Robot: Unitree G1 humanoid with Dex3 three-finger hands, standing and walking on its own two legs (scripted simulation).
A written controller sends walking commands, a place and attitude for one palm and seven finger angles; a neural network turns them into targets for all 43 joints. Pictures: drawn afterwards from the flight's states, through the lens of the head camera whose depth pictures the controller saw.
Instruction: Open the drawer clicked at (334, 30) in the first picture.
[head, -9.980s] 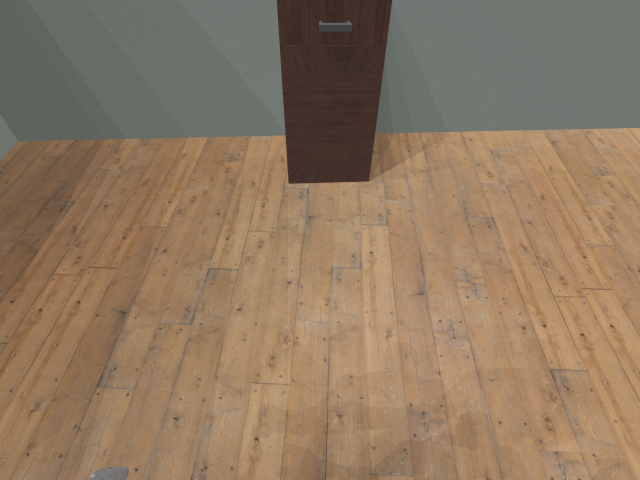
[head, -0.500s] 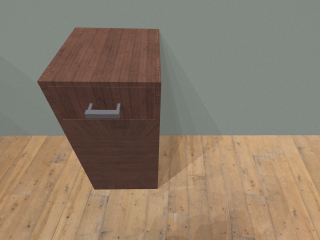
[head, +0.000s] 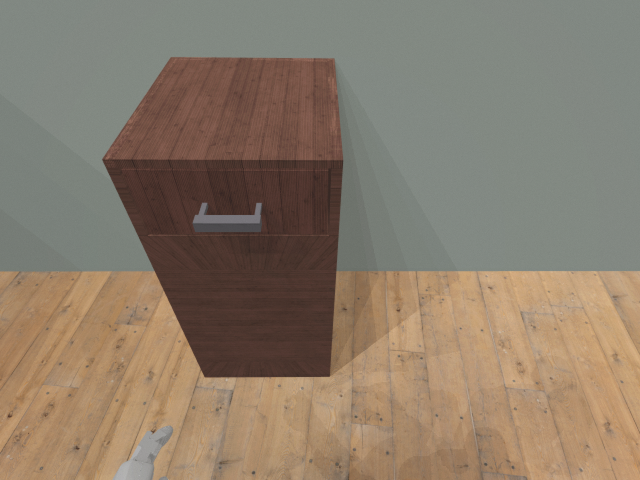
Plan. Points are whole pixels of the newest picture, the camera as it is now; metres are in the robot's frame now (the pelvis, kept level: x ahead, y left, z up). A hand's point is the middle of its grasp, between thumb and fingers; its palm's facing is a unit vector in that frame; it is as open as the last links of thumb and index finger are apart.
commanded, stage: raise the hand with hooked fingers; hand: left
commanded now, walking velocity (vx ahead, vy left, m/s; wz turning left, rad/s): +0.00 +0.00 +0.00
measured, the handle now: (229, 215) +0.56 +0.21 -0.01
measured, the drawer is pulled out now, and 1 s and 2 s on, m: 0.00 0.00 0.00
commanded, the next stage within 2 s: move the hooked fingers above the handle in 1.76 s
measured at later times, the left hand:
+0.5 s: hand (148, 412) +0.20 +0.23 -0.02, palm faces +0.11 -0.07 -0.99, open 9.8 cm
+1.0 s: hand (167, 310) +0.31 +0.22 +0.05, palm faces +0.08 -0.09 -0.99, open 12.7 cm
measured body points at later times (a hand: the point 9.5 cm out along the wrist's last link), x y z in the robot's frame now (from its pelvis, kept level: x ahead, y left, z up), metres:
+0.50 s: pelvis +0.02 -0.03 -0.04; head +0.03 -0.04 +0.41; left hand +0.19 +0.23 +0.04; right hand +0.29 -0.19 -0.10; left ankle +0.04 +0.07 -0.73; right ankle +0.03 -0.12 -0.73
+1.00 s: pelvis +0.06 -0.02 +0.00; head +0.08 -0.06 +0.44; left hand +0.30 +0.22 +0.10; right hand +0.26 -0.26 -0.11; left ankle +0.04 +0.07 -0.73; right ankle +0.03 -0.12 -0.73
